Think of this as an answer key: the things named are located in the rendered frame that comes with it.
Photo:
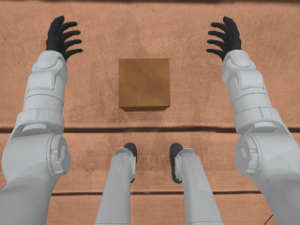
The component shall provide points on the left robot foot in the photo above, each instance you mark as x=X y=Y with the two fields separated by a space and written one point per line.
x=133 y=149

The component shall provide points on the left robot shin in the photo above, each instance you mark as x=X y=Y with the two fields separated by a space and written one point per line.
x=121 y=150

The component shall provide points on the right robot forearm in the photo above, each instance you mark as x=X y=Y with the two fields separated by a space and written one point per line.
x=251 y=104

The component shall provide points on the right robot upper arm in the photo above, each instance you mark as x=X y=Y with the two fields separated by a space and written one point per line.
x=272 y=161

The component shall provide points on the left robot hand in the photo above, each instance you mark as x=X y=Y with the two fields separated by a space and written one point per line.
x=56 y=37

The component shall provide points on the carton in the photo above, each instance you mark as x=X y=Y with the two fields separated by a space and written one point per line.
x=144 y=84

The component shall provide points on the left robot upper arm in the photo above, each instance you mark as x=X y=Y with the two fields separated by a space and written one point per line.
x=32 y=165

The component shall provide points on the right robot hand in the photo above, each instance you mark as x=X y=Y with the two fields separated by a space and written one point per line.
x=231 y=37

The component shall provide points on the left robot forearm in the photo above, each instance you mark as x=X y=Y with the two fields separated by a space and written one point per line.
x=42 y=111

